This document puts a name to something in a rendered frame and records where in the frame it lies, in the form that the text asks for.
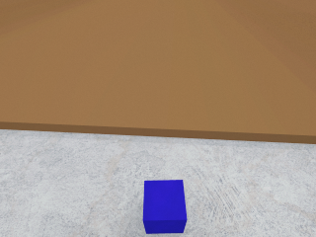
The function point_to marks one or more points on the carton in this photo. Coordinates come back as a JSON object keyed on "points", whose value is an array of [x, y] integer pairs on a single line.
{"points": [[164, 207]]}

